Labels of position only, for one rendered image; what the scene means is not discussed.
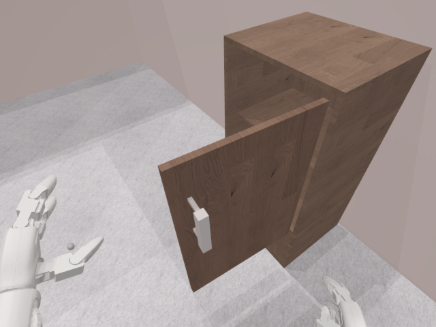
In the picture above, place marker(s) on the handle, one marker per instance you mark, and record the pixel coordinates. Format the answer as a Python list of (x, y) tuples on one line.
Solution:
[(202, 229)]

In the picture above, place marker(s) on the robot right hand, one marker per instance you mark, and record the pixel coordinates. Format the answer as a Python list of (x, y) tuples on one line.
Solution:
[(347, 314)]

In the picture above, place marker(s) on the robot left hand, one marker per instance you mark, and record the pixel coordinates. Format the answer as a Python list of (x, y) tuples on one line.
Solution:
[(20, 245)]

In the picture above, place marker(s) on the left robot forearm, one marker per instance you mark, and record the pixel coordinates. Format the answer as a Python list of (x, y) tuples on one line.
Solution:
[(20, 308)]

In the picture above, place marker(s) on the cupboard door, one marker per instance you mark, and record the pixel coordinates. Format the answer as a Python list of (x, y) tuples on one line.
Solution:
[(248, 183)]

